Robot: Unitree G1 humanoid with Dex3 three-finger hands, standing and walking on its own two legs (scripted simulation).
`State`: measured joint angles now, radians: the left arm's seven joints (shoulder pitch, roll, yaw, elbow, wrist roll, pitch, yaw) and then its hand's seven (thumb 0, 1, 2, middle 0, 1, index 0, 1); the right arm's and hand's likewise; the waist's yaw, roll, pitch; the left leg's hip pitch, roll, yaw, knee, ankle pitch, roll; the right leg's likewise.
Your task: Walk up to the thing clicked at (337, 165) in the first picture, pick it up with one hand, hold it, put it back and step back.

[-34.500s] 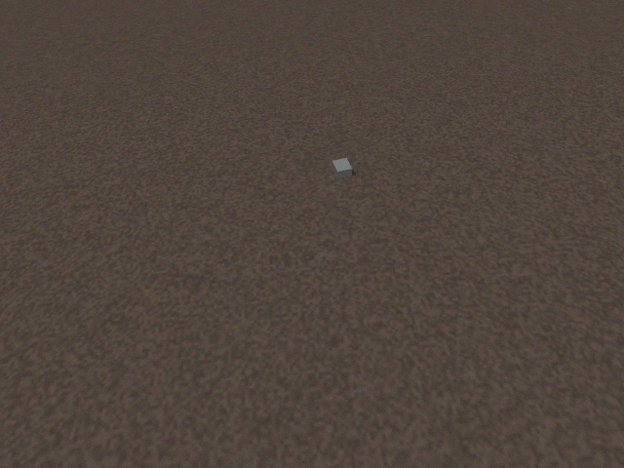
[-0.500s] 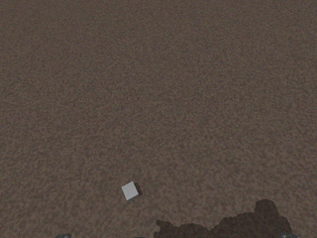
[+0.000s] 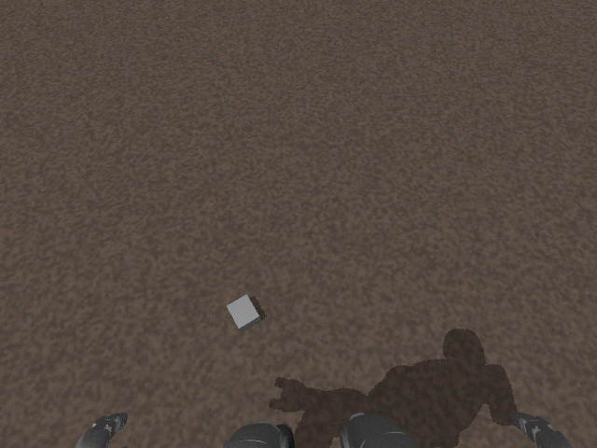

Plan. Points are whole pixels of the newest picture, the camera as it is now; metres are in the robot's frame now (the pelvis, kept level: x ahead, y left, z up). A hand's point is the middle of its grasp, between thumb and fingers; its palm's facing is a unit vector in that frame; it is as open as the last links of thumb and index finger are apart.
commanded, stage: step back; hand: left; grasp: from above
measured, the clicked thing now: (243, 313) +0.50 +0.20 -0.74
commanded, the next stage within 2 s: none
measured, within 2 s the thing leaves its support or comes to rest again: neither
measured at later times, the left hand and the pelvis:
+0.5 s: hand out of the picture -0.01 +0.26 -0.15, palm faces +0.02 -0.93 -0.38, open 7.3 cm; pelvis -0.14 +0.00 -0.01, yaw +3 degrees
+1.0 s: hand out of the picture -0.24 +0.22 -0.14, palm faces -0.04 -0.91 -0.41, open 7.3 cm; pelvis -0.31 -0.05 +0.00, yaw -3 degrees
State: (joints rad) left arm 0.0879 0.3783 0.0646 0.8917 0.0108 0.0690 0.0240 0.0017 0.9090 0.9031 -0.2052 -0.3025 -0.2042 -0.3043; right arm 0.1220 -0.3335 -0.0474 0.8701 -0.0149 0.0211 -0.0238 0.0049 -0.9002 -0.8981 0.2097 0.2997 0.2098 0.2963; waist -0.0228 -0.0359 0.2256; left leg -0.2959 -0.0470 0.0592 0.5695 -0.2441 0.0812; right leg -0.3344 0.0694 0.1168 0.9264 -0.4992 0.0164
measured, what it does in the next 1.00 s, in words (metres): walks backwards: right foot, then left foot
